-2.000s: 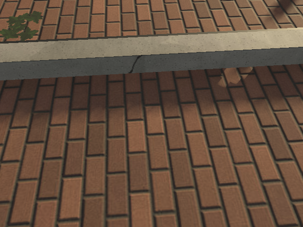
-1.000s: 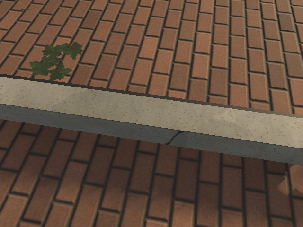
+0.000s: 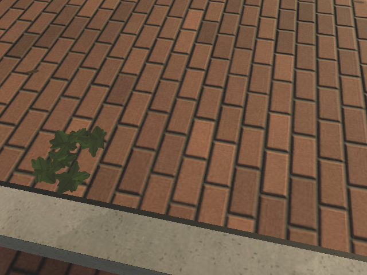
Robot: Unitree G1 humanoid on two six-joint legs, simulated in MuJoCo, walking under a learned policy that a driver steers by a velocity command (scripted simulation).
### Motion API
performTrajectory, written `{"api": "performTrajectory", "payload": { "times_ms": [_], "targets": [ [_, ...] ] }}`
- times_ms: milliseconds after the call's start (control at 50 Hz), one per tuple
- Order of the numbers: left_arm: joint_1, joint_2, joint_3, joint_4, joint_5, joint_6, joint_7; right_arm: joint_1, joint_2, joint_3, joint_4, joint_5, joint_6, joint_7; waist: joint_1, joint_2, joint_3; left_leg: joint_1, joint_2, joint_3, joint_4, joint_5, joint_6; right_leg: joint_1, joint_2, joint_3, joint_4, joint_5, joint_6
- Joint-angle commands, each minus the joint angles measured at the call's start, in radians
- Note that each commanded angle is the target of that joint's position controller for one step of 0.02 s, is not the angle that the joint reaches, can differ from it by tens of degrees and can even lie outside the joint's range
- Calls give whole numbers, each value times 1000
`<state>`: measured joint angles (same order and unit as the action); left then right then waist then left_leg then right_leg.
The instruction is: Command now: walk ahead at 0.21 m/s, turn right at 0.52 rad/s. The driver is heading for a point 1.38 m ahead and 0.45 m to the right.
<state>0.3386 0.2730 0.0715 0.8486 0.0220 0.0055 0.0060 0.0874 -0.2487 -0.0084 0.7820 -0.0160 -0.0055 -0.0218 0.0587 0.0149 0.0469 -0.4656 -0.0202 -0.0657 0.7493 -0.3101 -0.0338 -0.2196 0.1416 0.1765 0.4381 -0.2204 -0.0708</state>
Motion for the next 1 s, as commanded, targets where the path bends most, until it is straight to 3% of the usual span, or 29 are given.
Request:
{"api": "performTrajectory", "payload": {
  "times_ms": [20, 40, 60, 80, 100, 120, 140, 180, 260, 420, 440, 500, 540, 560, 580, 600, 620, 640, 680, 720, 740, 800, 840, 880, 900, 940, 960, 980, 1000],
  "targets": [
    [-33, 153, 40, -77, 8, 7, 2, 38, -93, -20, -61, 7, -28, -4, -59, -136, -77, 143, -27, 7, -172, -61, 16, 4, -245, 304, -34, 229, -118],
    [-68, 147, 39, -87, 2, 9, 3, 89, -87, -19, -52, 5, -40, -8, -103, -118, -64, 257, -27, 15, -326, 2, 26, -62, -206, 302, 5, 126, -89],
    [-70, 101, 27, -103, -6, 2, 5, 132, -125, -28, -45, -5, -54, -19, -113, -38, -76, 381, 75, -79, -433, 5, 51, -154, -149, 256, 96, -23, -43],
    [-36, -4, -2, -134, -22, -11, 0, 141, -212, -41, -58, -24, -56, -31, -83, 196, -114, 512, 334, -372, -540, -66, 130, -308, -14, 57, 320, -308, 21],
    [-20, 91, 14, -144, 5, -10, 3, 145, -273, -65, -50, -30, -43, -25, -71, 196, -83, 447, 433, -563, -577, -109, 227, -423, 5, -58, 468, -388, 27],
    [-30, 134, 24, -140, 23, -11, -4, 139, -217, -59, -55, -25, -40, -17, -55, 111, -52, 405, 422, -537, -571, -181, 253, -426, -81, -53, 557, -312, 32],
    [-63, 135, 26, -127, 25, -11, -15, 109, -154, -44, -59, -15, -43, -11, -54, 48, 2, 356, 357, -417, -584, -194, 232, -428, -113, -52, 582, -235, 44],
    [-64, 100, 21, -119, 24, -5, -39, 98, -131, -37, -64, -13, -53, -14, -54, 102, 11, 353, 260, -221, -606, -20, 190, -422, -133, -88, 627, -123, 76],
    [-132, 88, 15, -148, 16, 2, -60, 185, -137, -46, -38, -12, -79, 1, -78, 81, -43, 428, 242, -57, -585, 234, 187, -454, -152, -115, 656, -25, 105],
    [-317, 40, -14, -220, 18, 6, -82, 250, -166, -69, -13, -15, -84, 14, -120, 94, -11, 460, 283, 96, -555, 376, 190, -418, -182, -197, 372, -1, 87],
    [-294, 22, -21, -218, 19, 11, -75, 247, -164, -70, -13, -20, -81, 16, -109, 135, -44, 431, 283, 141, -505, 446, 187, -331, -162, -255, 379, -59, 68],
    [-283, 39, -18, -233, 23, 10, -60, 259, -187, -76, -12, -11, -68, 13, -98, 144, -71, 406, 300, 185, -361, 752, 168, -184, -100, -313, 282, -132, 9],
    [-94, 44, -4, -178, 21, -9, -49, 239, -208, -81, -16, 13, -46, 13, -4, 92, -174, 398, 262, 257, -33, 968, 147, 29, -18, -344, 93, -49, -40],
    [20, 80, 15, -143, 27, -21, -39, 225, -195, -75, -32, 23, -45, 13, 58, 52, -229, 225, 237, 271, 192, 733, 104, 246, -45, -269, -6, 27, -57],
    [21, 184, 32, -141, 31, -28, -25, 233, -58, -42, -64, -13, -44, 17, 1, -142, -182, -82, 149, 247, 457, -115, 56, 363, -304, 90, -67, 80, -71],
    [82, 316, 66, -161, 15, -21, -20, 215, -68, -37, -133, -15, -47, 17, 32, -241, -253, -320, 32, 113, 684, -183, 18, 457, -514, 529, -166, 240, -263],
    [82, 249, 59, -143, 1, -13, -12, 155, -98, -40, -131, -31, -49, 19, 49, -94, -171, -415, 94, 60, 794, -106, 16, 407, -510, 428, -171, 129, -306],
    [42, 170, 33, -136, -4, -13, -7, 153, -92, -38, -122, -30, -59, 26, 9, -68, -78, -430, 114, 68, 817, -44, 20, 291, -452, 316, -162, 102, -276],
    [-5, 98, 1, -128, 3, -30, -2, 193, -73, -32, -96, -36, -51, 37, -56, -49, -37, -417, 129, 80, 889, -34, 33, 148, -346, 182, -146, 214, -203],
    [17, 82, -12, -95, -2, -52, -6, 202, -42, -24, -99, -33, -18, 45, -84, -57, -39, -459, 118, 93, 971, -30, 44, 78, -302, 121, -146, 230, -170],
    [84, 96, -8, -58, 1, -64, -10, 167, 3, -14, -111, -24, -6, 34, -61, -108, -46, -556, 82, 129, 1179, -81, 55, 96, -317, 141, -146, 232, -194],
    [165, 72, -26, 16, 7, -85, -23, -19, 69, 18, -209, -20, -1, 7, -48, -104, 26, -907, 77, 109, 1448, -161, 104, 120, -358, 170, -154, 35, -176],
    [217, 35, -43, 75, 7, -86, -16, -163, 126, 50, -286, -30, -6, 2, -41, -80, 65, -1005, 66, 129, 1468, -174, 127, 83, -333, 140, -182, 11, -133],
    [226, 26, -57, 115, -1, -84, -5, -233, 133, 73, -343, -25, -3, 8, -46, -69, 77, -948, 68, 185, 1249, -159, 121, 19, -277, 92, -258, -17, -95],
    [228, 23, -60, 129, -14, -76, 21, -268, 137, 82, -378, -32, -1, 15, -56, -70, 86, -910, 89, 151, 1149, -156, 121, 14, -308, 117, -325, 63, -112],
    [236, 62, -54, 132, -22, -70, 45, -225, 101, 73, -368, -44, 11, 26, -57, -46, 23, -728, 88, 192, 947, -118, 123, 104, -327, 59, -414, 357, -136],
    [226, 49, -58, 123, -34, -71, 42, -147, 76, 66, -330, -30, 14, 30, -71, -20, -11, -583, 84, 232, 808, -100, 138, 132, -304, -50, -403, 588, -129],
    [198, 45, -63, 109, -46, -72, 36, -85, 90, 69, -289, -22, 19, 31, -93, -20, -97, -344, 25, 289, 705, -73, 157, 105, -261, -143, -346, 991, -104],
    [189, 90, -52, 86, -43, -79, 32, -51, 91, 68, -282, -4, 16, 30, -110, -80, -131, -167, -2, 301, 576, -69, 168, 87, -294, -145, -271, 1322, -112]
  ]
}}
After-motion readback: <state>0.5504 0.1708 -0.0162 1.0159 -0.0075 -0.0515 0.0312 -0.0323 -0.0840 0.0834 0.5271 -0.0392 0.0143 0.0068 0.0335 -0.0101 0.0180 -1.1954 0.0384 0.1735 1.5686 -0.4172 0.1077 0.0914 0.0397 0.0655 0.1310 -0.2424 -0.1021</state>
